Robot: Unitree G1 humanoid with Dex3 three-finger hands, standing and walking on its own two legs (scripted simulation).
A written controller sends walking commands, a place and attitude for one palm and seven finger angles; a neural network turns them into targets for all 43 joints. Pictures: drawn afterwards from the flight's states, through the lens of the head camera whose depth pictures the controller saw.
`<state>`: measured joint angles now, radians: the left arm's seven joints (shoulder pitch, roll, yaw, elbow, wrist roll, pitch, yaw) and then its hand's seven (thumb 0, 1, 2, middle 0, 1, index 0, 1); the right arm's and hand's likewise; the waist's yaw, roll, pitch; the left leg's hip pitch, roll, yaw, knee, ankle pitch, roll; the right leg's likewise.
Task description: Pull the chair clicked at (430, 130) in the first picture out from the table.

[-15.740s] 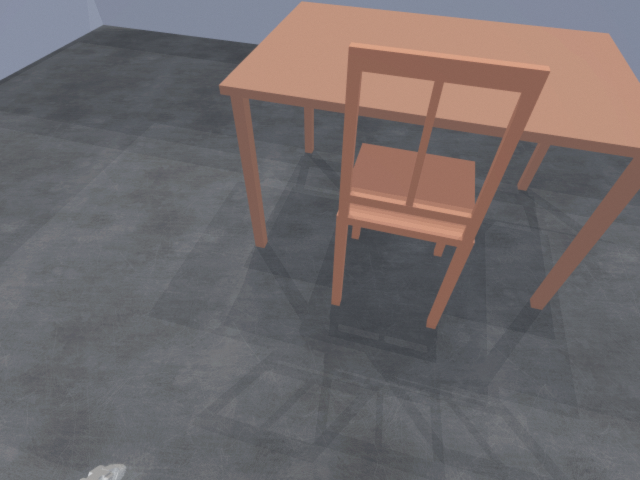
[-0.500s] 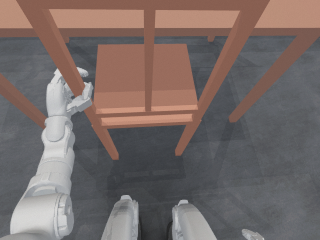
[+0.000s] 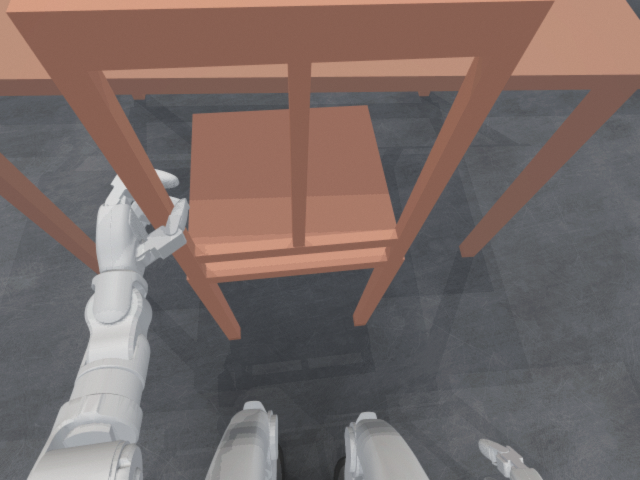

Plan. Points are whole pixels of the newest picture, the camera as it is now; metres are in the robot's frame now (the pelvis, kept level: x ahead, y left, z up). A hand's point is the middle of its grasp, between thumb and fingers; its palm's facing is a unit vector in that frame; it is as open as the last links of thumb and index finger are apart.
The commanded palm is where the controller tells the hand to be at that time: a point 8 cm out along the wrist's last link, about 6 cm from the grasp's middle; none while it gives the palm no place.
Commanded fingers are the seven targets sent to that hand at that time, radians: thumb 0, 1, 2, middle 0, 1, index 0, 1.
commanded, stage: hook a spindle and tug to test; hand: left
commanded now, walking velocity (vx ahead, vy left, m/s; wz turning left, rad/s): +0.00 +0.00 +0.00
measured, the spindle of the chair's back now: (298, 178) +0.46 +0.03 +0.06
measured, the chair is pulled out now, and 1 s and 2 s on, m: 0.01 0.09 0.23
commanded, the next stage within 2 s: step backward, pulling the chair out in 0.08 s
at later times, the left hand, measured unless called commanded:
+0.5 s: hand (175, 236) +0.39 +0.17 +0.04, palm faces +0.09 -0.98 -0.17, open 6.1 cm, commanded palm +0.37 +0.22 +0.04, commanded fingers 0.00 0.90 0.90 -0.50 -1.45 -0.50 -1.45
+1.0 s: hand (197, 302) +0.31 +0.13 +0.04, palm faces +0.15 -0.98 -0.16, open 5.9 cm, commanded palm +0.30 +0.18 +0.04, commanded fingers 0.00 0.90 0.90 -0.50 -1.45 -0.50 -1.45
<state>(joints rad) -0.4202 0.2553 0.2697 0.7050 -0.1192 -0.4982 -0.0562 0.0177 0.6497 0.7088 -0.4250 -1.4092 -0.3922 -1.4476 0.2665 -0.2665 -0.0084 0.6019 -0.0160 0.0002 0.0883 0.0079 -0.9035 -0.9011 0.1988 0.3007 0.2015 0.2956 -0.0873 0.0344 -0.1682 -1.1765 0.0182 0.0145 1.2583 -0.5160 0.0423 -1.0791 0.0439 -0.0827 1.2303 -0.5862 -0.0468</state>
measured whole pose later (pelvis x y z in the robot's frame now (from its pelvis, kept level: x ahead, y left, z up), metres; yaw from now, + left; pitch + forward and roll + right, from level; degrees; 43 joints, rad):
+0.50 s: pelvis +0.01 +0.01 +0.09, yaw +1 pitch +13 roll -2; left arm -0.47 0.22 0.11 0.94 -0.05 -0.17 0.10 0.11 0.60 0.71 -0.32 -1.16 -0.47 -1.45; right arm 0.27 -0.26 0.01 0.60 0.06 0.13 -0.06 0.01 -0.90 -0.90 0.20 0.30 0.20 0.30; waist -0.08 0.03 -0.02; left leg -0.64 -0.01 0.04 0.73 -0.31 0.06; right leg -0.55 0.03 -0.04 0.69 -0.35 -0.01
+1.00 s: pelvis -0.05 -0.02 +0.10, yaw +2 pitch +5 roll -1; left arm -0.50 0.16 0.12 1.05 -0.10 -0.21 0.10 0.10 0.61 0.69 -0.26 -1.13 -0.50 -1.45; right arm 0.20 -0.27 -0.03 0.73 0.07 0.03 -0.06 0.01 -0.90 -0.90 0.20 0.30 0.20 0.30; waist -0.05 0.07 0.15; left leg -0.49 0.00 -0.03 0.71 -0.37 -0.01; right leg -0.41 0.06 -0.07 0.53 -0.21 -0.07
